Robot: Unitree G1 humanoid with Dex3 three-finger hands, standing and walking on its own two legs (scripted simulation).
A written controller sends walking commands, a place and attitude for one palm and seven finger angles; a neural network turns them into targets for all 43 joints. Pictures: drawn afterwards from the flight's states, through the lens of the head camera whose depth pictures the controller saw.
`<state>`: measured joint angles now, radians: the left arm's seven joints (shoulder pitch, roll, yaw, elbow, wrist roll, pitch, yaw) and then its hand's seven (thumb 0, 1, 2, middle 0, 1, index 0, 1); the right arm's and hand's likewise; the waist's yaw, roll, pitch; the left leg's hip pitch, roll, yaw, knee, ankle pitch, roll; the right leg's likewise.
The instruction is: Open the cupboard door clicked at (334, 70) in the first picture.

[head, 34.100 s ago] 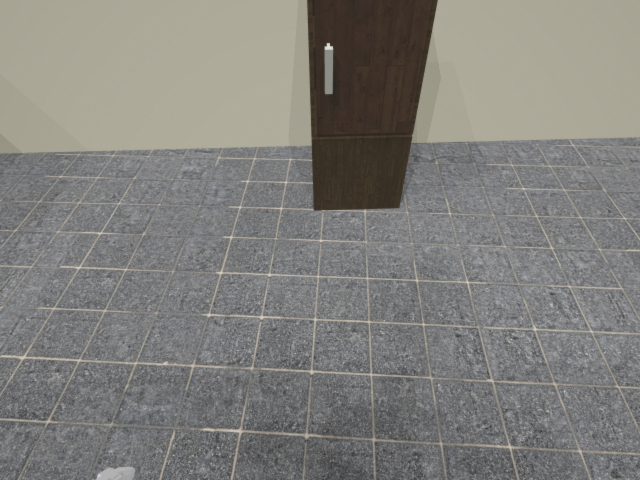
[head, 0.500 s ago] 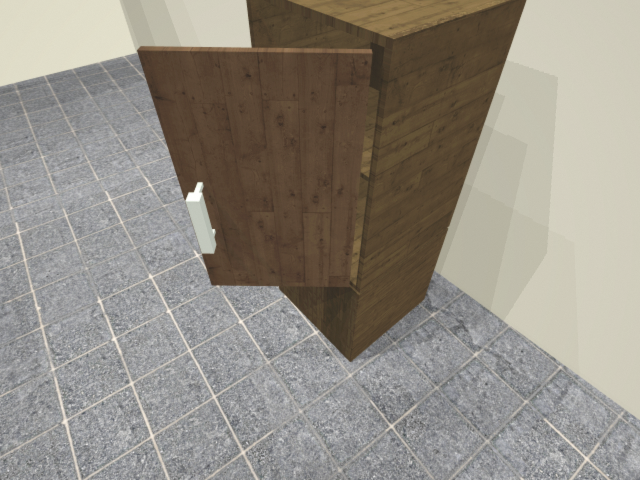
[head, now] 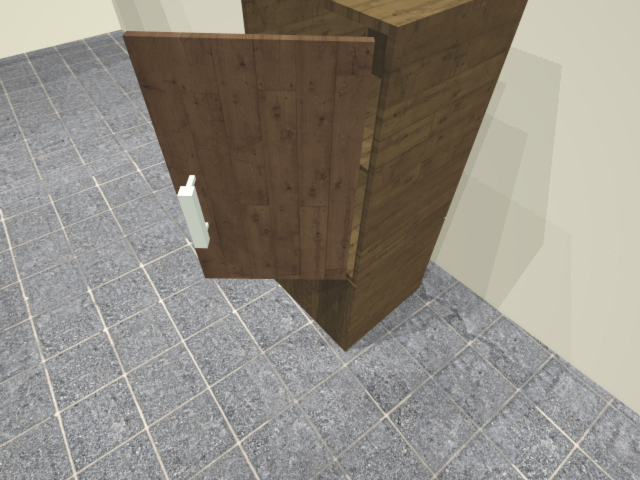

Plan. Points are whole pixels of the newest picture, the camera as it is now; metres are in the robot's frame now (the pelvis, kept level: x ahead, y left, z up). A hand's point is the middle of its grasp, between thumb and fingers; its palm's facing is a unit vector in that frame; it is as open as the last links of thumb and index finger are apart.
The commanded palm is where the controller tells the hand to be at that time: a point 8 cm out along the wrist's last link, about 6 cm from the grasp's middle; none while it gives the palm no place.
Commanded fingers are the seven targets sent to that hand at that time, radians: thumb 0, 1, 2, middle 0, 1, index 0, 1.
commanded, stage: look again from close up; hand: left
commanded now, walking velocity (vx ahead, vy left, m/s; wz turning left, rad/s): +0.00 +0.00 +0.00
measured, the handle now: (197, 211) +0.60 +0.28 -0.08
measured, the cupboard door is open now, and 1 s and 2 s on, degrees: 49 49 49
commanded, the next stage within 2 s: shuffle to correct the standing spot in 0.04 s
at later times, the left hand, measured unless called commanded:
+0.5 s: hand out of the picture +0.01 +0.20 -0.19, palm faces +0.03 -0.98 -0.18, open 7.3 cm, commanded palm none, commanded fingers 0.00 0.90 0.90 -0.20 -0.30 -0.20 -0.30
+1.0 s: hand out of the picture +0.15 +0.18 -0.17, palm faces +0.01 -0.98 -0.20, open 7.3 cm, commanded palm none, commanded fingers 0.00 0.90 0.90 -0.20 -0.30 -0.20 -0.30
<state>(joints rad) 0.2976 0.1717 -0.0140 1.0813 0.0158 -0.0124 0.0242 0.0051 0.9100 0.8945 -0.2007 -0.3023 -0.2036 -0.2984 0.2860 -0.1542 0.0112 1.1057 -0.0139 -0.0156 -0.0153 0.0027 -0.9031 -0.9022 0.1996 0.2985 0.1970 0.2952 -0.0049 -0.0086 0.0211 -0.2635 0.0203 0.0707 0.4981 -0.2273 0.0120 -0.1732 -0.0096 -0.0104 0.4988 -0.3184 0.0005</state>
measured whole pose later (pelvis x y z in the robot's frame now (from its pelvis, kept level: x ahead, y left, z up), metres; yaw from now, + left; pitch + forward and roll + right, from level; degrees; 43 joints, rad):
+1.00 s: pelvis +0.07 +0.01 +0.00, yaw +0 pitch +0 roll +1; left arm 0.15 0.17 0.01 0.98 0.02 0.02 0.03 0.00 0.91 0.89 -0.20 -0.30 -0.20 -0.30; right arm 0.23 -0.15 -0.02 1.05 -0.02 0.00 -0.03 0.00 -0.91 -0.90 0.20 0.30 0.20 0.30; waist -0.01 -0.02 0.05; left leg -0.17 -0.01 0.10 0.52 -0.34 0.02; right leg -0.33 -0.03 -0.04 0.58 -0.25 -0.02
